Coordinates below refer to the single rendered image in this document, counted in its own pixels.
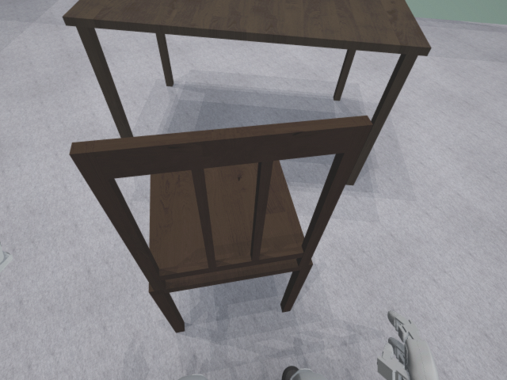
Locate robot right shin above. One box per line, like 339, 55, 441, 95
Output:
291, 368, 312, 378

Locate table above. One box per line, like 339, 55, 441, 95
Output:
63, 0, 431, 185

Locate chair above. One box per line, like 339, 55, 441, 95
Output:
70, 116, 373, 333

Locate robot right hand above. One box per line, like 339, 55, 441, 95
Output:
377, 310, 439, 380

